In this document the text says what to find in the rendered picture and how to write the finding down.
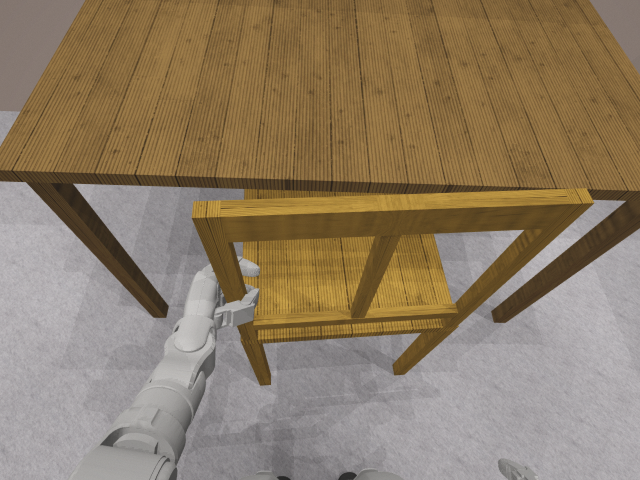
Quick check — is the left robot upper arm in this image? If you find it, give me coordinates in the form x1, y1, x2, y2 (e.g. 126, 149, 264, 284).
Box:
73, 445, 177, 480

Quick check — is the robot left hand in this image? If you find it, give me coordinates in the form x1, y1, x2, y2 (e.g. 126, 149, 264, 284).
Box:
183, 256, 260, 330

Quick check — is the table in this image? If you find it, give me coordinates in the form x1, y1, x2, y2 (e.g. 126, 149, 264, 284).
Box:
0, 0, 640, 323

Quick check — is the chair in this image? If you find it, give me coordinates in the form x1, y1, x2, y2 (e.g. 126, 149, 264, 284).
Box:
192, 188, 594, 386

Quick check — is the robot right hand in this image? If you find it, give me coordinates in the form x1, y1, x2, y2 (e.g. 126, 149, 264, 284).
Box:
498, 458, 538, 480

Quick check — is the left robot forearm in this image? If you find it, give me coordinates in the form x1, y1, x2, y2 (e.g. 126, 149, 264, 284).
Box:
67, 315, 217, 480

